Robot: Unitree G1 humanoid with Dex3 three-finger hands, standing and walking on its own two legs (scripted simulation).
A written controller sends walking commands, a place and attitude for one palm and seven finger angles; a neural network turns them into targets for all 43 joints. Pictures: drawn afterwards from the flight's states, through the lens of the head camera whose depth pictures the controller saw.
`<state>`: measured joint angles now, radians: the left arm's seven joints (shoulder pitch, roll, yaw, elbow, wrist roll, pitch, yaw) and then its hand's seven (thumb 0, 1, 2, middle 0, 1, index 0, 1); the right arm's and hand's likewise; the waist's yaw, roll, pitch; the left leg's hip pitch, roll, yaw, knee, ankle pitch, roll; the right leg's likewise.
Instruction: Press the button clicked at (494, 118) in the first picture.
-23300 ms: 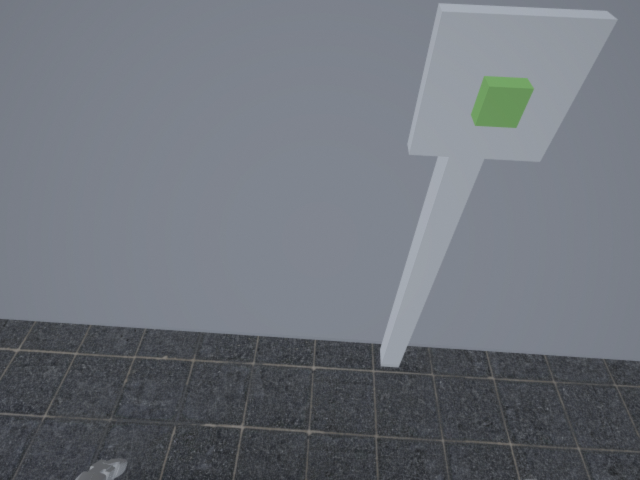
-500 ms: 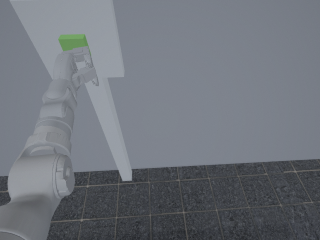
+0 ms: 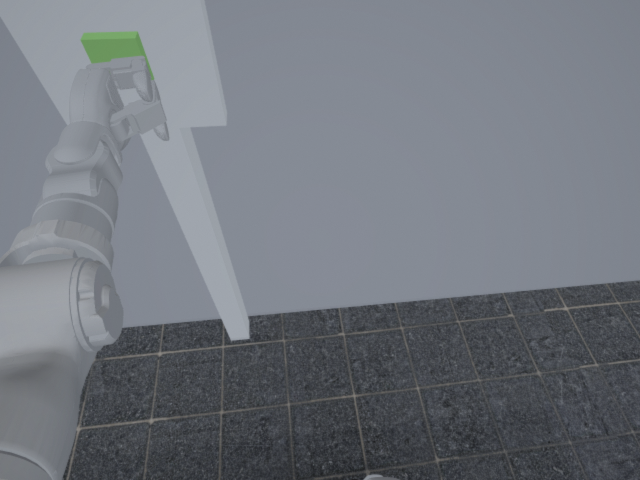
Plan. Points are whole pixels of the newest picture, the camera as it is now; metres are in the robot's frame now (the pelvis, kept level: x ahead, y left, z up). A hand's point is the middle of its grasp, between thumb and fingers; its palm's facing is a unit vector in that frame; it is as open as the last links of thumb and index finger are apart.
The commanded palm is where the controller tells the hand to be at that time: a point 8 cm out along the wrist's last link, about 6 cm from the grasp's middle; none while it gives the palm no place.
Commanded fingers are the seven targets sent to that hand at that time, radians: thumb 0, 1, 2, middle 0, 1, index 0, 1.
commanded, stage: hold the button down briefly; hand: left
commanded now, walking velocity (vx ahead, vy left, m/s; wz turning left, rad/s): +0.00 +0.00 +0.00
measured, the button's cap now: (121, 55) +0.57 +0.20 +0.22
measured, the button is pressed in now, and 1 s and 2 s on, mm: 13 0 0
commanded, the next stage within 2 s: pull the fist back off the button in 0.06 s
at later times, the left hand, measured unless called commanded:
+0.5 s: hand (156, 111) +0.51 +0.16 +0.18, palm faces +0.02 -1.00 +0.00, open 2.9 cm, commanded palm +0.48 +0.21 +0.18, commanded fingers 0.00 0.90 0.90 -1.30 -1.50 -1.30 -1.50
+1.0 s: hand (142, 149) +0.44 +0.17 +0.18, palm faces +0.03 -1.00 +0.01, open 3.1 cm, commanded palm +0.40 +0.21 +0.18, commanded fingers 0.00 0.90 0.90 -1.30 -1.50 -1.30 -1.50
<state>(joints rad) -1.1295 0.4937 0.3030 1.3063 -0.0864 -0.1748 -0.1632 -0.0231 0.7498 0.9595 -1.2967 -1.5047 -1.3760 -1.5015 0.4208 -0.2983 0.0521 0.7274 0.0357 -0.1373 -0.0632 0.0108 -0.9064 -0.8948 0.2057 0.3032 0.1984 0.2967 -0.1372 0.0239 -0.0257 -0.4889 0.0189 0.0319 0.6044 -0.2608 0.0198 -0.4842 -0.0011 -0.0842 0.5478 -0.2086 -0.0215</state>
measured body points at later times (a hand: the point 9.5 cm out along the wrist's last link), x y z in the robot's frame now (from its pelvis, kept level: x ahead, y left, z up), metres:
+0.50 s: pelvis +0.00 +0.01 +0.00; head +0.05 +0.01 +0.44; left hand +0.50 +0.22 +0.19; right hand +0.01 -0.26 -0.12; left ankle +0.02 +0.11 -0.73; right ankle +0.04 -0.11 -0.73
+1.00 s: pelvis +0.04 +0.00 +0.01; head +0.04 -0.02 +0.46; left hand +0.44 +0.22 +0.18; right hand +0.17 -0.25 -0.09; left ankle +0.02 +0.11 -0.73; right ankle +0.04 -0.11 -0.73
